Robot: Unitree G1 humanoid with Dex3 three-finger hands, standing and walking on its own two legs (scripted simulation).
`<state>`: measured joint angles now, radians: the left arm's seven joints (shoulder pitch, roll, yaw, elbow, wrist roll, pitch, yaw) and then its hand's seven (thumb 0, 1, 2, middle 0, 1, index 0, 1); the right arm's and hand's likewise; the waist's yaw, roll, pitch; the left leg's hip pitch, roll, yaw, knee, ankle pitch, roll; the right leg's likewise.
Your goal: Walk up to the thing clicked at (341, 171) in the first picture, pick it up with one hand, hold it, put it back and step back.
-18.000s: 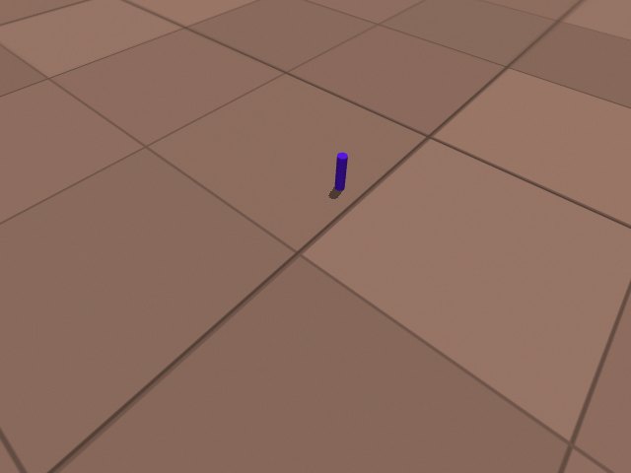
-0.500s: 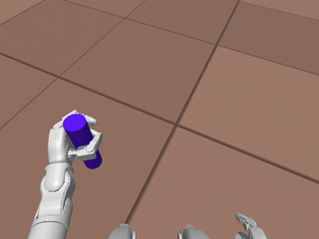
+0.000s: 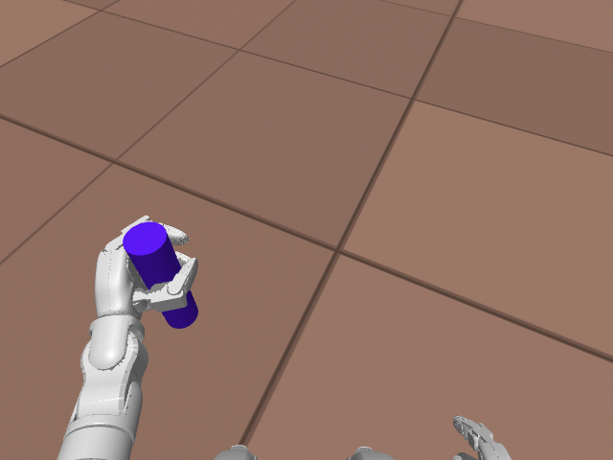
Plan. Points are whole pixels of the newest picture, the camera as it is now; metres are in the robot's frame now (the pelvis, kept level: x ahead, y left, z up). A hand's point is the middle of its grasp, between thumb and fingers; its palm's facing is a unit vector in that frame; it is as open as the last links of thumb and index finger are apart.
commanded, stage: hold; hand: left
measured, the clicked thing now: (166, 281) +0.34 +0.19 +0.02
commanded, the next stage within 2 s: none
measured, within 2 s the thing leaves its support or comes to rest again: neither
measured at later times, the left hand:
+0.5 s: hand (168, 270) +0.33 +0.17 +0.07, palm faces +0.15 -0.99 -0.01, open 6.4 cm
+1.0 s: hand (173, 266) +0.33 +0.16 +0.07, palm faces +0.15 -0.99 +0.00, open 6.4 cm
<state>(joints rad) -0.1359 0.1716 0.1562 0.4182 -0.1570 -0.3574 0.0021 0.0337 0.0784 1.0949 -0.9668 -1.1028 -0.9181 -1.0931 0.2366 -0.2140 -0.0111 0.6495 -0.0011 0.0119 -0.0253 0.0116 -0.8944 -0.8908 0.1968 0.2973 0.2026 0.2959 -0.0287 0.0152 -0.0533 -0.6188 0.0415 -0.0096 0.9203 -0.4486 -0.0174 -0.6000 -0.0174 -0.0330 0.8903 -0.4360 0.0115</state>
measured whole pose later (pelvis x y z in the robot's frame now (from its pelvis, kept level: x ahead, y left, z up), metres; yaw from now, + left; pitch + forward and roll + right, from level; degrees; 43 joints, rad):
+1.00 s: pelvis +0.00 +0.00 +0.01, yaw +0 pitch +5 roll -1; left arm -0.14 0.15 0.13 0.41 -0.15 -0.34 0.03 0.03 0.08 1.09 -0.96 -1.11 -0.92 -1.10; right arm 0.23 -0.22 -0.01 0.67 0.00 -0.01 -0.03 0.01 -0.89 -0.90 0.20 0.30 0.20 0.30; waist -0.02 0.02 -0.03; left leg -0.52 0.04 -0.01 0.83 -0.41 -0.02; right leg -0.50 -0.02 -0.03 0.80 -0.40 0.01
